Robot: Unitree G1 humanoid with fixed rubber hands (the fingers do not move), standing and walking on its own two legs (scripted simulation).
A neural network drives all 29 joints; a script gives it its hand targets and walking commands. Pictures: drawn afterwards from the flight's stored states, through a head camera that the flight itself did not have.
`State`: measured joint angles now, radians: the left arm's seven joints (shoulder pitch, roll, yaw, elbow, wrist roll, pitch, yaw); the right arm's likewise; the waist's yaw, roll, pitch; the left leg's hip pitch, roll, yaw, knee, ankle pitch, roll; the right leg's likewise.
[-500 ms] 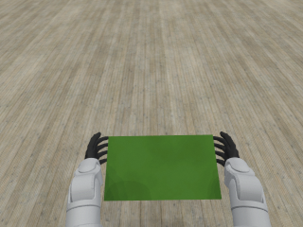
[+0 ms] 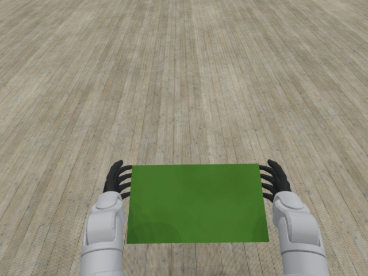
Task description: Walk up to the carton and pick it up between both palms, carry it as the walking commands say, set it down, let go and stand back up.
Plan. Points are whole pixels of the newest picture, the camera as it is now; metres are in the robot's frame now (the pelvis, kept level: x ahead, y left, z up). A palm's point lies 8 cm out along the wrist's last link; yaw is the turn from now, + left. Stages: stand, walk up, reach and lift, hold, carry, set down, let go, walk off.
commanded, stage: carry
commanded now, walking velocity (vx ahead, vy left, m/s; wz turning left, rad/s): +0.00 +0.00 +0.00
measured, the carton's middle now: (194, 205) +0.33 +0.02 -0.08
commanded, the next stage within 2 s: none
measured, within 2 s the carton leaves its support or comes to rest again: neither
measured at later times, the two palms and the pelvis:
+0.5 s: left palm (115, 151) +0.42 +0.22 +0.03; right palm (254, 150) +0.43 -0.14 +0.02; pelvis +0.13 +0.03 +0.00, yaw +1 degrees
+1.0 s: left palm (120, 109) +0.59 +0.24 +0.03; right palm (236, 107) +0.60 -0.11 +0.03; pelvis +0.30 +0.05 +0.01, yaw +1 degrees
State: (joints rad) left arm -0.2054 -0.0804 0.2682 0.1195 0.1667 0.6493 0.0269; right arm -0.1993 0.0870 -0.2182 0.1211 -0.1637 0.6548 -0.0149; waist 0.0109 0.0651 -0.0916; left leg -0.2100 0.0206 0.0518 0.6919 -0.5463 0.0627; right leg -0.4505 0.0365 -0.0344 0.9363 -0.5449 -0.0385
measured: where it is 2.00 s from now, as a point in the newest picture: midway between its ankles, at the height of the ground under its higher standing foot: (179, 197)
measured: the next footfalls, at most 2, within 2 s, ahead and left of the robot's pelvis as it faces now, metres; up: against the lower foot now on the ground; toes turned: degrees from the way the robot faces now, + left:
right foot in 0.06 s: +0.03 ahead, -0.11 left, +0.00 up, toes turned +0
left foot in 0.28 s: +0.03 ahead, +0.09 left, +0.00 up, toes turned +4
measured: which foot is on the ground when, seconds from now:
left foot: down 0.00-0.10, up 0.12-0.26, down 0.28-0.58, up 0.60-0.76, down 0.78-1.00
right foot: up 0.00-0.04, down 0.06-0.30, up 0.32-0.52, down 0.54-0.78, up 0.80-1.00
